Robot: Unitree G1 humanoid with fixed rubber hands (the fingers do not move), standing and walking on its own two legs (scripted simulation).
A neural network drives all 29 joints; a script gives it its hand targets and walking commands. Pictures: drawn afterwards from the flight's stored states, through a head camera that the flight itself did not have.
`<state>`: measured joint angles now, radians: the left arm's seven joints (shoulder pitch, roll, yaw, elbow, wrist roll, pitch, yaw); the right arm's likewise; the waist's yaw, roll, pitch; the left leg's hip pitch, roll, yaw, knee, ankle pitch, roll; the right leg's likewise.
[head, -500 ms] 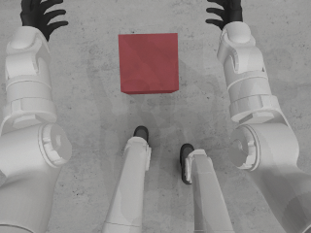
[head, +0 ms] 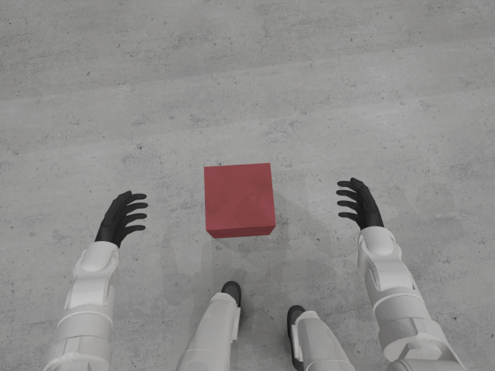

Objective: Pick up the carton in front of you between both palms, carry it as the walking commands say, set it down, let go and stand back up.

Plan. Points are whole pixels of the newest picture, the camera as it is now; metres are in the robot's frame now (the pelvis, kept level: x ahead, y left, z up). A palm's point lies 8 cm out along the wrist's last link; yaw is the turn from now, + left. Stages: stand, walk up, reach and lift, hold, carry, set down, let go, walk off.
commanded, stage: let go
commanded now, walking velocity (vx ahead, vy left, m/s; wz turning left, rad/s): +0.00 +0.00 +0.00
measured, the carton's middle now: (239, 204) +0.46 +0.07 -0.61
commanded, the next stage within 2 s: stand in 0.86 s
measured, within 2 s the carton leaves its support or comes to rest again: neither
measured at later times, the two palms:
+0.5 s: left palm (144, 290) +0.21 +0.18 -0.03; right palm (484, 307) +0.22 -0.28 -0.03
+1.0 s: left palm (106, 311) +0.18 +0.23 -0.04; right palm (470, 326) +0.19 -0.29 -0.06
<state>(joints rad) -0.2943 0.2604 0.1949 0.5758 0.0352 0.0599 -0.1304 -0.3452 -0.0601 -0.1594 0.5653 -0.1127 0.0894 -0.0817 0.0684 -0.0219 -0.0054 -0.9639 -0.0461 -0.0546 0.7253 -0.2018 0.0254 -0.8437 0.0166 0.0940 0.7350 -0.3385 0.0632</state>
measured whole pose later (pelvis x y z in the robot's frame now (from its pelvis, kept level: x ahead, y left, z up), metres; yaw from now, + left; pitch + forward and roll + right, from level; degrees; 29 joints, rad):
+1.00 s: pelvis +0.06 -0.04 +0.03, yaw +4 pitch +3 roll +1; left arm 0.29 0.28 0.04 0.51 0.04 0.01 0.03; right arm 0.31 -0.25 -0.03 0.66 -0.03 -0.04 -0.01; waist 0.01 -0.04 -0.05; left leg -0.33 -0.06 -0.09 0.56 -0.28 -0.01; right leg -0.20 -0.03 0.01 0.58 -0.42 0.01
